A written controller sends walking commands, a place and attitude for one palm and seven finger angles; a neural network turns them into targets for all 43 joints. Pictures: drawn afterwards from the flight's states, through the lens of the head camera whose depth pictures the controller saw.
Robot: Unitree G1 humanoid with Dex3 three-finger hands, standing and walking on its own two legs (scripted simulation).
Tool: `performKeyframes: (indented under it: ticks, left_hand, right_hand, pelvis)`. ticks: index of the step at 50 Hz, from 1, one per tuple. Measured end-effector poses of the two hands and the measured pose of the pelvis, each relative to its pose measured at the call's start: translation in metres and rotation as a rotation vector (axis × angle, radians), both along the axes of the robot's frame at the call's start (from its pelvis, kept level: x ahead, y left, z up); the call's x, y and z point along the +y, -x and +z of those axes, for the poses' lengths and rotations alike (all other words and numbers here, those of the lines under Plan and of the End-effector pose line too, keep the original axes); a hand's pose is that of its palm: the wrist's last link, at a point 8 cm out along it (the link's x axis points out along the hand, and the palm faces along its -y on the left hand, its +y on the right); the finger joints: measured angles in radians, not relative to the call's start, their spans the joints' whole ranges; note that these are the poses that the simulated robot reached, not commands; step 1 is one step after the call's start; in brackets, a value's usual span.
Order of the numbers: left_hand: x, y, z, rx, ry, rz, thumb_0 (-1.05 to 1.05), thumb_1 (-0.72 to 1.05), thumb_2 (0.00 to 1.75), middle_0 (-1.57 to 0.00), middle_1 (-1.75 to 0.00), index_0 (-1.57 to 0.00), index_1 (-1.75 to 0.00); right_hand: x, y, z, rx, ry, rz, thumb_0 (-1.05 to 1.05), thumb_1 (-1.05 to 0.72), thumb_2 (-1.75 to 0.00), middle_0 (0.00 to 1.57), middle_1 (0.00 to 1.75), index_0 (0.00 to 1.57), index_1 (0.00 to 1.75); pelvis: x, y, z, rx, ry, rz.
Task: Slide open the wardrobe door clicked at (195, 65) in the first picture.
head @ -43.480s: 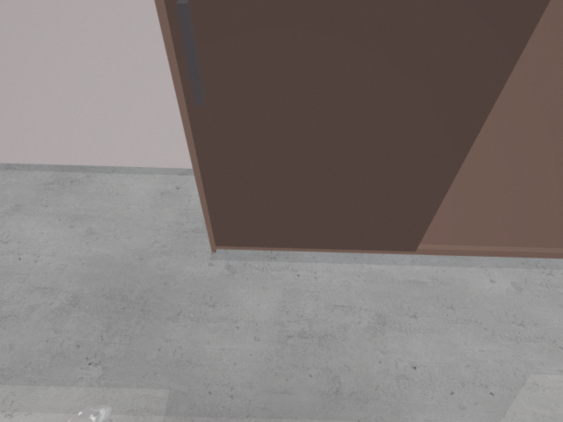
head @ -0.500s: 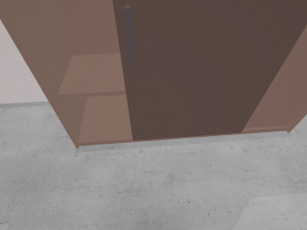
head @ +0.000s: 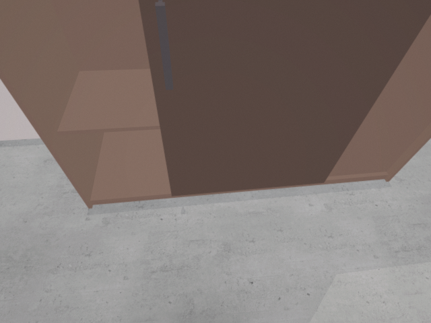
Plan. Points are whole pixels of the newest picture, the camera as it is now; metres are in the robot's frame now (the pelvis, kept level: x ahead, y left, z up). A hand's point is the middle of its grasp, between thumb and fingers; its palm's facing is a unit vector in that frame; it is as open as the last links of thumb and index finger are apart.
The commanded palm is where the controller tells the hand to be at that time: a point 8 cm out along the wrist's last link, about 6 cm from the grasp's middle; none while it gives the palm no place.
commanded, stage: look to check the result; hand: left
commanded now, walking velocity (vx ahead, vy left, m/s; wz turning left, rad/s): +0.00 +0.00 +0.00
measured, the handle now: (165, 47) +0.78 +0.18 +0.11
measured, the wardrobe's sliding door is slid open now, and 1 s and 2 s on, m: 0.42 0.42 0.42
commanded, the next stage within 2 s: stand and wait in 0.34 s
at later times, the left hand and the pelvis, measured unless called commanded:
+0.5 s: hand out of the picture +0.08 +0.23 -0.17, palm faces -0.03 -0.95 -0.31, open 7.3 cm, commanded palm none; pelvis +0.01 -0.01 +0.00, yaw +0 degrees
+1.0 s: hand out of the picture +0.06 +0.22 -0.17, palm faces -0.03 -0.95 -0.30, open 7.3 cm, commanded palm none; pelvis +0.00 -0.01 +0.00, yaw -1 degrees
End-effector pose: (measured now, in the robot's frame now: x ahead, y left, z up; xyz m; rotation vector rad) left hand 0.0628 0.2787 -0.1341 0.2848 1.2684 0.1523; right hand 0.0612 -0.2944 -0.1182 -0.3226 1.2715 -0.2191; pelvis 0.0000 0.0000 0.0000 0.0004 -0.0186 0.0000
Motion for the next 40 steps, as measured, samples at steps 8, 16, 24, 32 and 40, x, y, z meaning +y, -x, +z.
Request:
performKeyframes:
  ticks: [8, 16, 24, 32, 40]
  left_hand:
    - [0.002, -0.001, 0.003, 0.018, -0.024, 0.01, 0.01, 0.91, 0.9, -0.21, -0.3, -0.2, -0.3]
    - [0.0, -0.006, 0.005, 0.005, -0.032, 0.015, 0.01, 0.91, 0.9, -0.2, -0.3, -0.2, -0.3]
    - [-0.007, -0.008, 0.004, -0.005, -0.019, 0.014, 0.01, 0.91, 0.9, -0.2, -0.3, -0.2, -0.3]
    - [-0.012, -0.005, 0.002, -0.002, -0.008, 0.016, 0.01, 0.91, 0.9, -0.2, -0.3, -0.2, -0.3]
    - [-0.012, 0.002, 0.001, 0.005, -0.006, 0.019, 0.01, 0.91, 0.9, -0.2, -0.3, -0.2, -0.3]
  right_hand:
    - [0.008, -0.006, -0.007, 0.011, -0.033, -0.003, 0.0, -0.91, -0.9, 0.2, 0.3, 0.21, 0.3]
    - [0.014, -0.018, -0.011, -0.014, -0.057, 0.003, 0.0, -0.91, -0.9, 0.2, 0.3, 0.21, 0.3]
    - [0.013, -0.024, -0.009, -0.03, -0.057, 0.004, 0.0, -0.91, -0.9, 0.2, 0.3, 0.21, 0.3]
    - [0.007, -0.019, -0.007, -0.03, -0.042, -0.004, 0.0, -0.91, -0.9, 0.2, 0.3, 0.21, 0.3]
    - [0.005, -0.008, -0.007, -0.015, -0.036, -0.011, 0.0, -0.91, -0.9, 0.2, 0.3, 0.21, 0.3]
  pelvis:
    - [-0.003, -0.007, 0.0, 0.0, -0.002, -0.003]
    - [-0.005, -0.012, 0.0, -0.004, -0.005, -0.005]
    - [-0.007, -0.014, 0.0, -0.006, -0.007, -0.008]
    - [-0.008, -0.013, 0.0, -0.011, -0.006, -0.01]
    - [-0.009, -0.01, 0.0, -0.018, -0.005, -0.01]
